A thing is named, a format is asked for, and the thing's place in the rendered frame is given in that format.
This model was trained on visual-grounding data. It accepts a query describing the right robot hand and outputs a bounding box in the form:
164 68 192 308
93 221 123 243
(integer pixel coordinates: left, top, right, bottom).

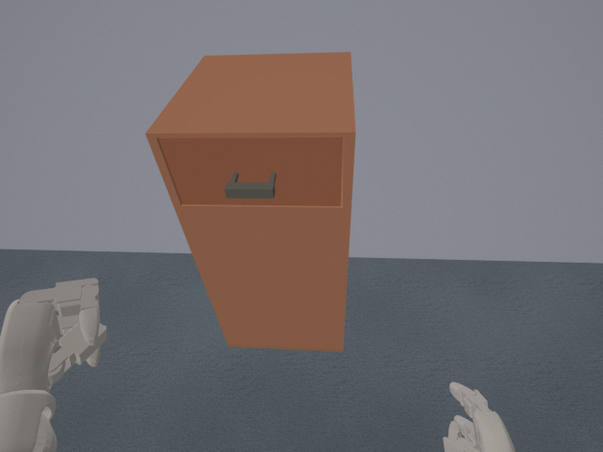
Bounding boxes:
443 382 515 452

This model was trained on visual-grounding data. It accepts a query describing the drawer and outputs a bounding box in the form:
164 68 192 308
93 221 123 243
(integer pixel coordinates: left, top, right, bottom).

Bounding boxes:
159 137 343 206

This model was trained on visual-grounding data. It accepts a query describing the handle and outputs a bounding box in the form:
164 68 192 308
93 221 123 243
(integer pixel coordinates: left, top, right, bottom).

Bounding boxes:
224 172 276 199

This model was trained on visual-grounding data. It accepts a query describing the cabinet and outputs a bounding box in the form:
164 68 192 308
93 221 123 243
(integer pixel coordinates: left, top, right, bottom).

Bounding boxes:
145 52 356 352

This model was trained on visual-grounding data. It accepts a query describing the left robot hand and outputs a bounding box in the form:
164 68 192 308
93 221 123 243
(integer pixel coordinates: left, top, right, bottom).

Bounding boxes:
0 278 106 395

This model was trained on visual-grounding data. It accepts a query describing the robot left forearm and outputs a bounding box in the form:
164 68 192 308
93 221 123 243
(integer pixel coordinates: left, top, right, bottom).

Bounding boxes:
0 390 57 452

